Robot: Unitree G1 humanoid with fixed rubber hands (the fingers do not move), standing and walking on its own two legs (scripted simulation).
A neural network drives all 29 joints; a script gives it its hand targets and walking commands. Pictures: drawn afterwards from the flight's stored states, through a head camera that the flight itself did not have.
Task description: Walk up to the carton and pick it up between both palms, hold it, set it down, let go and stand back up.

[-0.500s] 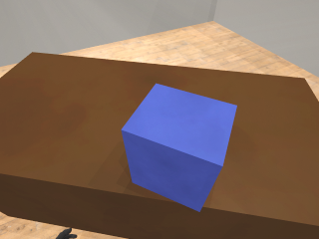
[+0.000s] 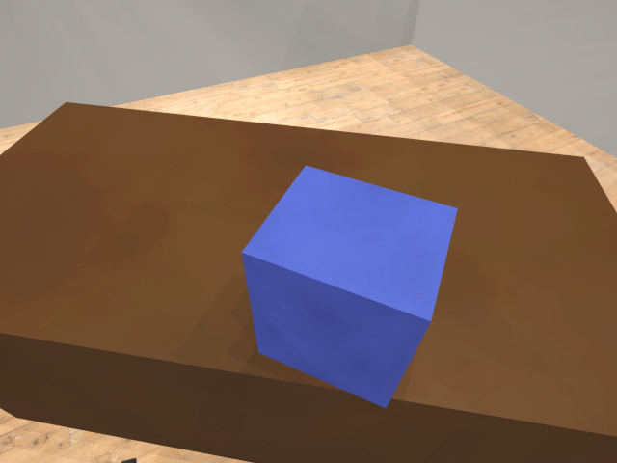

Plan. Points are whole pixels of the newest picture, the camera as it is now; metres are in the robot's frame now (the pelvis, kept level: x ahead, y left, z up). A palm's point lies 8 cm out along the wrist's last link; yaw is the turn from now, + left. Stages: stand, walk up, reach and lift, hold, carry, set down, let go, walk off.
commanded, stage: walk up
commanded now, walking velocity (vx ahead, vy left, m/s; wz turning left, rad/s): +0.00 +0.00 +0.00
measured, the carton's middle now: (346, 289) +0.38 -0.02 +0.01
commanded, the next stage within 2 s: none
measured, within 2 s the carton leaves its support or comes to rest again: neither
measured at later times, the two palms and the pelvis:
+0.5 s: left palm out of the picture +0.05 +0.34 -0.13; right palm out of the picture +0.01 -0.28 -0.09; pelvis -0.07 +0.03 +0.00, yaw +0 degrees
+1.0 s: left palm out of the picture -0.10 +0.31 -0.12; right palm out of the picture -0.15 -0.31 -0.12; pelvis -0.20 +0.01 -0.01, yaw -5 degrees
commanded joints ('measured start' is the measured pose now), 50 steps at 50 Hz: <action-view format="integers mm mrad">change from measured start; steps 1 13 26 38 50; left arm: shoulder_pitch -79 -87 -28 248 64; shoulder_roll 198 328 234 203 276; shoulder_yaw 40 78 78 93 109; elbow -22 -122 -153 -139 -226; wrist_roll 17 9 9 26 33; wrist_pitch -28 37 77 71 19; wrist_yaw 11 21 33 -5 9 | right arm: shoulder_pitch -85 -17 -73 -101 12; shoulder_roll -196 -204 -317 -330 -232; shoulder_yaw -45 -75 -91 -104 -93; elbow -30 -162 -247 -295 -175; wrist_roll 24 40 33 20 33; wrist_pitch -21 69 40 48 27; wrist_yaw -21 -21 -45 -49 -25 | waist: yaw -14 -12 -2 56 36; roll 17 -64 138 203 -139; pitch -73 -5 17 -45 54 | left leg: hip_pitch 88 45 11 -130 -22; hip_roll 100 -34 245 261 -31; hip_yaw -89 19 -199 -187 19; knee -180 253 -94 -123 158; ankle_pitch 208 68 625 92 -243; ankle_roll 39 37 255 144 8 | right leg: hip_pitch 82 -153 -215 138 -54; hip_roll -108 -269 102 32 -168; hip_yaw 119 285 166 -9 351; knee -155 -165 794 47 -184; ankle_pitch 186 415 -237 -100 -114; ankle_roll -42 -202 10 -63 -206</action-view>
